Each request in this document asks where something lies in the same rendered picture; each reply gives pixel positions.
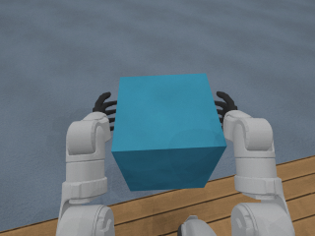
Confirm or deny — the robot right shin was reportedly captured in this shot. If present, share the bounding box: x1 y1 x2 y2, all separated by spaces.
185 215 198 222

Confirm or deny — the robot right forearm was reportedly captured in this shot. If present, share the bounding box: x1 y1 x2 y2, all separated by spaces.
222 110 295 236

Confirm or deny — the robot right upper arm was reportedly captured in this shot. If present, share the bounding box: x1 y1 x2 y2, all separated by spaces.
230 203 295 236

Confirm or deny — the robot right hand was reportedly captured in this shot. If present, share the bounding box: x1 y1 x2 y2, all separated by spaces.
214 91 238 130

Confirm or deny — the robot left forearm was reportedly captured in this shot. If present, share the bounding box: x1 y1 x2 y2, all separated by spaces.
55 111 111 236

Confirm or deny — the robot right thigh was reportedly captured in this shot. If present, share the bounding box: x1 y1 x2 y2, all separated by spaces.
181 219 217 236

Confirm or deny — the robot left hand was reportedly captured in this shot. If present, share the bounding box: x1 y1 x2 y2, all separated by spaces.
93 91 117 131

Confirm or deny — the carton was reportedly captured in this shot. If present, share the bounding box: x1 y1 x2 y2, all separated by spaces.
111 73 227 192

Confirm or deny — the robot left upper arm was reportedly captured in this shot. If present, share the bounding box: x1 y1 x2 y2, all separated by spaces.
56 205 115 236

